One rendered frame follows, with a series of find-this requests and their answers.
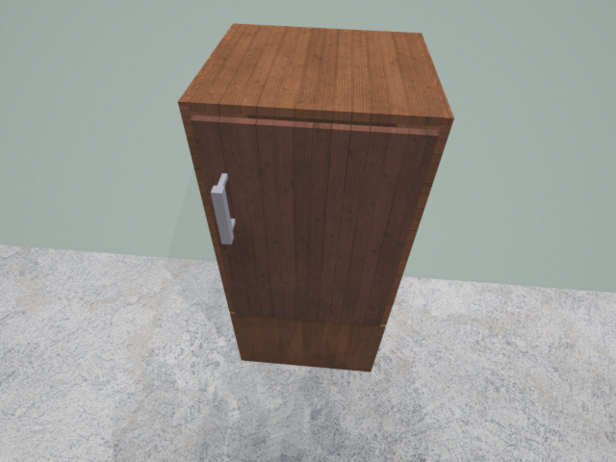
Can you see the cupboard door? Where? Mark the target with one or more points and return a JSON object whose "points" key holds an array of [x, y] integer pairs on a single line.
{"points": [[322, 212]]}

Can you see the handle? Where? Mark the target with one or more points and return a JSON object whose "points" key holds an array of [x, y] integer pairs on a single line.
{"points": [[225, 223]]}

